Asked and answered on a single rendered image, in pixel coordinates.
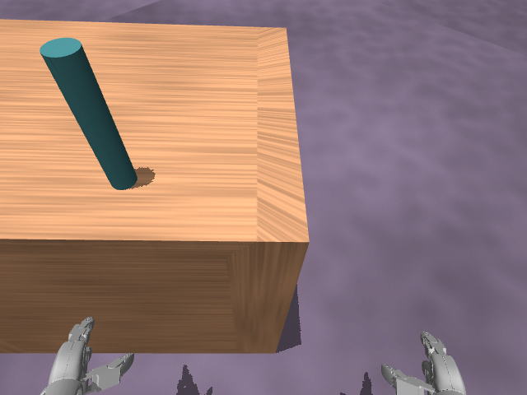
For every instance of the can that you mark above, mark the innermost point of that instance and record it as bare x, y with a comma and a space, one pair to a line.
68, 63

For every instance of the right robot hand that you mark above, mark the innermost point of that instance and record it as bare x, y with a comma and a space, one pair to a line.
441, 372

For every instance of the left robot hand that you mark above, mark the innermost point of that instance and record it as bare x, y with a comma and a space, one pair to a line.
73, 357

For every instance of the left robot arm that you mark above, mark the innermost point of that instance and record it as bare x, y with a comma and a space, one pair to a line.
64, 387

